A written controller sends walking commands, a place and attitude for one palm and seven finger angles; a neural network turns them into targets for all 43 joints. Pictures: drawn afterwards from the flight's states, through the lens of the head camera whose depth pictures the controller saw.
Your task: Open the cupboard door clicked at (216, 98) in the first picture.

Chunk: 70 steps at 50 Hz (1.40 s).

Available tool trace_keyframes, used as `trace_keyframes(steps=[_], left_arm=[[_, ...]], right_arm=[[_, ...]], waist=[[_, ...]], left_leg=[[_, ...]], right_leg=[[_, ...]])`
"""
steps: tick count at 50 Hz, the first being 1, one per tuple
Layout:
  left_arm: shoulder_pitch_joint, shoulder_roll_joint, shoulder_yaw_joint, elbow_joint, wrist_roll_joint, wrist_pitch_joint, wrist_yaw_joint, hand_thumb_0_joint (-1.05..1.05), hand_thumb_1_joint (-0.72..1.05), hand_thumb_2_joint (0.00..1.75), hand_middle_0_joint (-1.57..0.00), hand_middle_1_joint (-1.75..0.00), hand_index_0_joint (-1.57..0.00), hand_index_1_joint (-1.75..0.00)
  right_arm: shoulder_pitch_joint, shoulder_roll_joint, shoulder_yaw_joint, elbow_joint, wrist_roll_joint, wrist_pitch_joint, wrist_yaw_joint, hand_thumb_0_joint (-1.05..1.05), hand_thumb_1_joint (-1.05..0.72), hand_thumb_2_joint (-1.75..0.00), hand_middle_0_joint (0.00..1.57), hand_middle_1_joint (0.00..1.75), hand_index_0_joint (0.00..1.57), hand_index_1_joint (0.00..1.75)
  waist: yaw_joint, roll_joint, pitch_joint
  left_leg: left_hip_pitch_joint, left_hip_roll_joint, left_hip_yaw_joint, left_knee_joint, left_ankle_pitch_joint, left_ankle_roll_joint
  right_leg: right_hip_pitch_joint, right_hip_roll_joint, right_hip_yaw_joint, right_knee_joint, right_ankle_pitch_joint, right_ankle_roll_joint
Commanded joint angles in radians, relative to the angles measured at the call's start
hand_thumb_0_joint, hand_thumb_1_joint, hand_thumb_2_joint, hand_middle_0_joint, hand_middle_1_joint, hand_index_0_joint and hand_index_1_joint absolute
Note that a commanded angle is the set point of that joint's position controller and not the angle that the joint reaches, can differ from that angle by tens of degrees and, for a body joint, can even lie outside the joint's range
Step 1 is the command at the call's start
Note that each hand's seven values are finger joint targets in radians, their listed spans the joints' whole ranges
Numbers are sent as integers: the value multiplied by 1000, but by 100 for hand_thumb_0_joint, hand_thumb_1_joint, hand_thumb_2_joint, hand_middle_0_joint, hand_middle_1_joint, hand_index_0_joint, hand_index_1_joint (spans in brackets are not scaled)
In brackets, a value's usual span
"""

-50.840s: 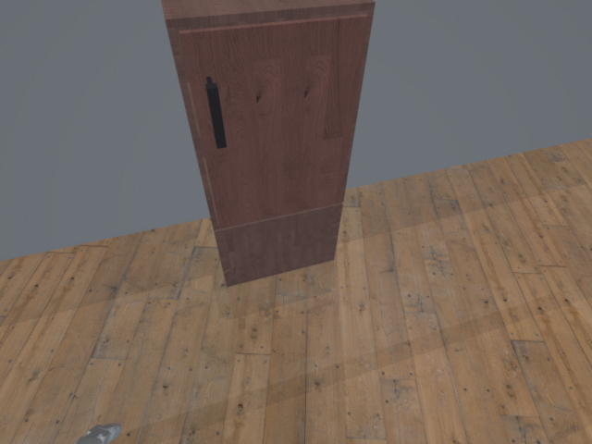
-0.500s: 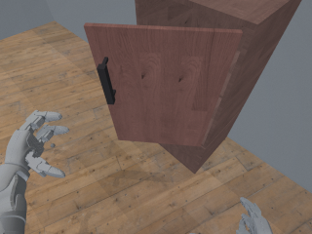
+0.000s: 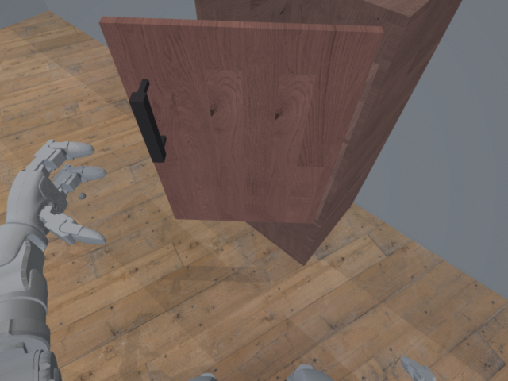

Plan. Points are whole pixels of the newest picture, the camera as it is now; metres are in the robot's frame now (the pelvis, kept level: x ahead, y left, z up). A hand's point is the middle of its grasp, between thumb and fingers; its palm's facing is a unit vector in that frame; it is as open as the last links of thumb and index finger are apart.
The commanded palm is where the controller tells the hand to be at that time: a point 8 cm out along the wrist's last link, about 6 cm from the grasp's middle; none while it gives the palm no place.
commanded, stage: move the hooked fingers beside the handle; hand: left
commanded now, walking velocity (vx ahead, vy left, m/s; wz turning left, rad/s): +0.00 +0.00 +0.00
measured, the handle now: (152, 122) +0.54 +0.20 +0.06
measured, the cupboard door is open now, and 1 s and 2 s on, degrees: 39 39 39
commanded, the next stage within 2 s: slide the fingers in behind the handle in 1.80 s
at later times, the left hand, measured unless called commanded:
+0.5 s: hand (93, 166) +0.43 +0.27 +0.07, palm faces -0.01 -1.00 -0.03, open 14.0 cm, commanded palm +0.41 +0.32 +0.07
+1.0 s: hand (104, 136) +0.50 +0.27 +0.07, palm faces -0.03 -1.00 -0.03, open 14.0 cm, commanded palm +0.48 +0.32 +0.07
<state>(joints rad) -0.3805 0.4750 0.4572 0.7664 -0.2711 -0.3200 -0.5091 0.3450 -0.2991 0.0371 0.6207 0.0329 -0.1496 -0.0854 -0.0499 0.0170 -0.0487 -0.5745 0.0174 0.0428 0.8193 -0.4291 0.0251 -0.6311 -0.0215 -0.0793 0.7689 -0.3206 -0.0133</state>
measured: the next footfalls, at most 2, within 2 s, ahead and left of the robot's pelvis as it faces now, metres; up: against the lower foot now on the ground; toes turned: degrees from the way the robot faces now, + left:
none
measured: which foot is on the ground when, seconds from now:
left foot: down 0.00-1.00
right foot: down 0.00-1.00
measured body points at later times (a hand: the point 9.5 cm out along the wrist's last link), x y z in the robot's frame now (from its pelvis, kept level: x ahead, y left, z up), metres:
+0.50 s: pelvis +0.00 +0.01 -0.01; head +0.10 +0.02 +0.43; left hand +0.42 +0.33 +0.08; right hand +0.06 -0.27 -0.11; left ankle -0.02 +0.10 -0.70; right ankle +0.03 -0.12 -0.70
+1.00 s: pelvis +0.00 +0.01 -0.02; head +0.14 +0.03 +0.41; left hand +0.49 +0.33 +0.07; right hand -0.01 -0.26 -0.12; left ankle -0.02 +0.10 -0.70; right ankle +0.03 -0.12 -0.70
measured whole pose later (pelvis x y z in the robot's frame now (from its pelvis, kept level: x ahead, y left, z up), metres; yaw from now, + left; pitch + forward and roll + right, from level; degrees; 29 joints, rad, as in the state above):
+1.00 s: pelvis +0.00 +0.01 -0.02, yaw -2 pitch +20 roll -3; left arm -0.90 0.74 0.52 1.24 -0.11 -0.33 -0.51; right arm 0.41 -0.30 0.06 0.61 0.00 0.04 -0.05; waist -0.18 0.01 -0.06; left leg -0.83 0.04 0.04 0.96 -0.48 0.04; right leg -0.86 0.00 -0.08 0.84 -0.33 0.00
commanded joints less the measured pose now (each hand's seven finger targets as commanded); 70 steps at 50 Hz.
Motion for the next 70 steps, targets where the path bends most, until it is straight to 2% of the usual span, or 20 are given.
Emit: trace_keyframes(steps=[1,7,10,12,17,24,28,30,35,38,44,47,50,52,56,60,62,64,67,70], left_arm=[[-349,311,78,-88,-28,-47,-5,0,-50,30,-30,-120,-30,-120],[-423,348,71,-107,9,-67,-5,0,-50,30,-30,-120,-30,-120],[-452,365,93,-108,-4,-90,-7,0,-50,30,-30,-120,-30,-120],[-477,362,94,-27,-7,-85,-5,0,-50,30,-30,-120,-30,-120],[-557,400,77,99,40,-62,-9,0,-50,30,-30,-120,-30,-120],[-701,426,82,20,35,-129,-11,0,-50,30,-30,-120,-30,-120],[-703,430,83,161,44,-92,-8,0,-50,30,-30,-120,-30,-120],[-733,432,60,206,70,-64,-4,0,-50,30,-30,-120,-30,-120],[-772,506,100,151,98,-91,18,0,-50,30,-30,-120,-30,-120],[-853,513,105,191,82,-109,22,0,-50,30,-30,-120,-30,-120],[-885,572,97,262,132,-78,5,0,-50,30,-30,-120,-30,-120],[-903,570,88,279,134,-66,1,0,-50,30,-30,-120,-30,-120],[-937,586,112,237,117,-79,-5,0,-50,30,-30,-120,-30,-120],[-876,606,143,268,113,-73,-5,0,-50,30,-30,-120,-30,-120],[-799,563,120,227,116,-64,-9,0,-50,30,-30,-120,-30,-120],[-777,593,161,176,105,-67,2,0,-50,30,-30,-120,-30,-120],[-778,557,144,161,96,-77,9,0,-50,30,-30,-120,-30,-120],[-818,554,137,101,96,-97,15,0,-50,30,-30,-120,-30,-120],[-821,524,113,130,104,-101,27,0,-50,30,-30,-120,-30,-120],[-838,451,53,155,105,-87,22,0,-50,30,-30,-120,-30,-120]], right_arm=[[37,-159,-59,-101,4,-23,-16,0,-90,-90,20,30,20,30],[62,-156,-64,-110,-3,3,-8,0,-90,-90,20,30,20,30],[78,-158,-67,-106,-8,17,-3,0,-90,-90,20,30,20,30],[79,-163,-65,-95,-4,27,-5,0,-90,-90,20,30,20,30],[95,-172,-60,-88,-3,54,-2,0,-90,-90,20,30,20,30],[130,-172,-65,-79,-17,81,4,0,-90,-90,20,30,20,30],[141,-178,-60,-66,-13,104,4,0,-90,-90,20,30,20,30],[145,-182,-58,-65,-13,113,6,0,-90,-90,20,30,20,30],[177,-182,-61,-77,-24,137,15,0,-90,-90,20,30,20,30],[181,-188,-56,-70,-24,145,12,0,-90,-90,20,30,20,30],[216,-196,-48,-59,-28,167,13,0,-90,-90,20,30,20,30],[228,-198,-48,-60,-30,179,15,0,-90,-90,20,30,20,30],[244,-202,-53,-62,-36,189,19,0,-90,-90,20,30,20,30],[249,-204,-55,-67,-38,194,21,0,-90,-90,20,30,20,30],[252,-195,-60,-82,-38,213,35,0,-90,-90,20,30,20,30],[249,-196,-68,-100,-37,223,39,0,-90,-90,20,30,20,30],[238,-190,-66,-105,-34,224,43,0,-90,-90,20,30,20,30],[239,-186,-67,-99,-35,224,43,0,-90,-90,20,30,20,30],[234,-183,-66,-84,-36,224,42,0,-90,-90,20,30,20,30],[230,-180,-64,-73,-35,224,40,0,-90,-90,20,30,20,30]], waist=[[-5,23,-283],[2,110,-380],[-1,78,-430],[-17,22,-367],[-37,58,-308],[-42,137,-505],[-60,63,-399],[-74,73,-355],[-62,143,-466],[-95,76,-433],[-105,174,-459],[-119,143,-456],[-115,185,-539],[-106,127,-529],[-82,193,-520],[-75,147,-525],[-80,146,-499],[-81,232,-530],[-96,178,-485],[-107,212,-461]], left_leg=[[36,-15,-55,-124,269,-8],[91,-13,-56,-101,372,-10],[105,-7,-61,-85,426,-13],[51,-6,-60,-89,355,-9],[0,-8,-56,-84,293,-4],[151,6,-88,-38,473,-24],[47,6,-86,-40,403,-12],[3,4,-78,-47,333,-6],[68,10,-85,-20,447,-18],[4,10,-84,-11,366,-6],[12,11,-85,6,391,-8],[0,15,-93,13,394,-7],[64,21,-98,30,480,-17],[20,22,-95,34,483,-11],[72,27,-91,27,566,-20],[48,25,-85,25,561,-13],[43,23,-80,18,522,-9],[126,28,-87,24,599,-24],[123,32,-100,22,575,-27],[152,33,-107,22,595,-35]], right_leg=[[208,23,53,-73,212,-10],[206,27,55,-45,275,-16],[225,34,55,-34,319,-14],[200,33,51,-42,281,-10],[137,29,53,-39,225,-11],[112,44,44,1,278,-16],[88,45,37,-3,251,-14],[64,41,41,-11,215,-9],[63,47,43,15,259,-13],[63,53,48,12,233,-11],[20,53,50,23,230,-12],[5,54,44,23,227,-9],[3,60,42,32,268,-10],[37,61,42,36,295,-10],[14,63,35,33,312,-11],[58,69,37,34,339,-10],[52,70,38,26,321,-10],[20,73,36,31,326,-14],[-9,74,26,23,286,-10],[-52,72,20,22,269,-12]])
